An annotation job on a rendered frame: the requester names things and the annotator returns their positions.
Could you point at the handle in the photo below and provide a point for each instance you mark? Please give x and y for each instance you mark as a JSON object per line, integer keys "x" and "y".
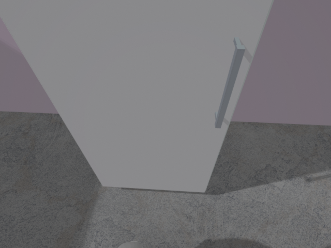
{"x": 234, "y": 68}

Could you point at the fridge door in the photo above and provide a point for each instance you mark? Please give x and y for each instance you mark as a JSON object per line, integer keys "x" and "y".
{"x": 138, "y": 82}

